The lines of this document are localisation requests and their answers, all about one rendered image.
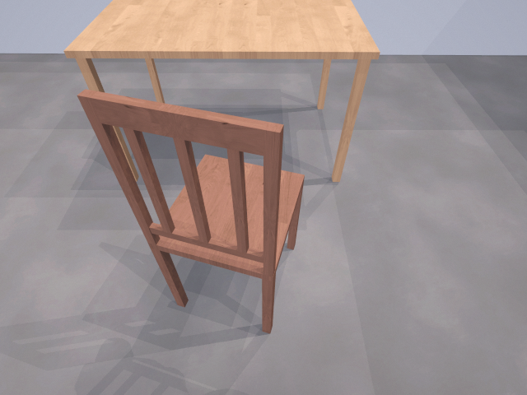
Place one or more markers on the chair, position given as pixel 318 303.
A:
pixel 230 214

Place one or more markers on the table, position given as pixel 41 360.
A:
pixel 231 29

